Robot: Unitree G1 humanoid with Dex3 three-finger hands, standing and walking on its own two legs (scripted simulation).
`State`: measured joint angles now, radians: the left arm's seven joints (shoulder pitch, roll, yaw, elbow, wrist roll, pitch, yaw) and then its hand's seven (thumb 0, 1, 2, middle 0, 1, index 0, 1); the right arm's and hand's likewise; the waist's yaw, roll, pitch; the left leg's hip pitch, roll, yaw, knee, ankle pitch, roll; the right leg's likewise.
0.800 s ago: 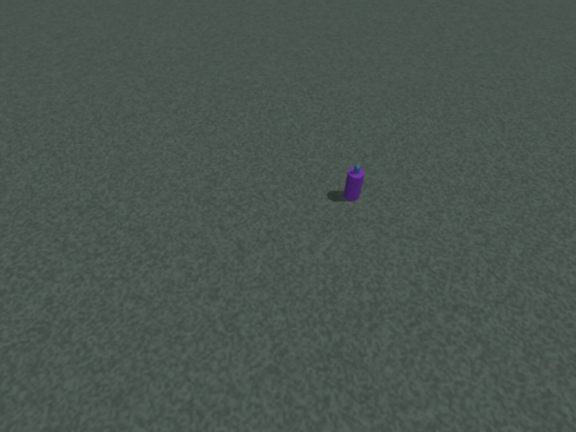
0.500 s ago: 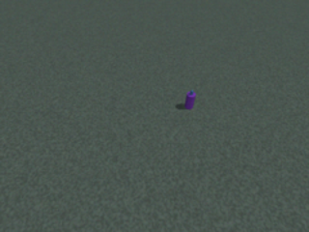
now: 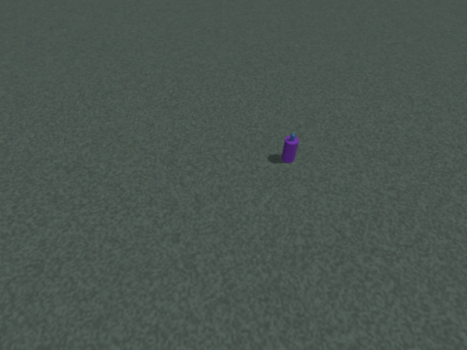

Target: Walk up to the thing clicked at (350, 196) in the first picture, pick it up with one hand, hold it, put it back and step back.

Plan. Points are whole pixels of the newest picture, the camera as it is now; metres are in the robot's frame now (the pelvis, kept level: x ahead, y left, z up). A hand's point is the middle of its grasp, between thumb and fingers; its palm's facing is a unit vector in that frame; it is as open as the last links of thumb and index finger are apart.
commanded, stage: stand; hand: left
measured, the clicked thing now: (290, 146) +1.30 -0.31 -0.68
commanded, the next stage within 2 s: walk up in 0.32 s
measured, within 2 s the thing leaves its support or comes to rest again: neither
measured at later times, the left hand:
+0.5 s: hand out of the picture +0.11 +0.25 -0.15, palm faces -0.13 -0.93 -0.34, open 7.4 cm
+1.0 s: hand (176, 285) +0.29 +0.14 -0.17, palm faces -0.26 -0.91 -0.32, open 7.4 cm
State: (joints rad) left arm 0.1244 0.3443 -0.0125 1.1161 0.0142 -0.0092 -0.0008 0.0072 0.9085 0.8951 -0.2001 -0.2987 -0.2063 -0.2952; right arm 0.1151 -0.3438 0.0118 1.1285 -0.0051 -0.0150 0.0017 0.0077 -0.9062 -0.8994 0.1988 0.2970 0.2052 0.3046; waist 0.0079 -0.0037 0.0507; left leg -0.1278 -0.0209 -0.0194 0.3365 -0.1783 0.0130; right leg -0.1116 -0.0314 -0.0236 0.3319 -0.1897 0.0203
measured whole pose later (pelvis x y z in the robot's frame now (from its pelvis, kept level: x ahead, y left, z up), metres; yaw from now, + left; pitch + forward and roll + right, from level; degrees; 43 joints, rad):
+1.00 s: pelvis +0.21 -0.11 -0.02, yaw -16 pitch -2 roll -2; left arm 0.37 0.40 0.05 0.88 0.02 -0.04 -0.07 0.01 0.90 0.89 -0.20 -0.30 -0.21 -0.30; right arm 0.26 -0.41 -0.07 0.88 -0.03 -0.06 0.08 0.01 -0.91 -0.90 0.20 0.30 0.21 0.30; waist 0.05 0.00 0.05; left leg -0.42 0.08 0.05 0.63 -0.23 0.01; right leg -0.12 0.01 0.00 0.55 -0.39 0.00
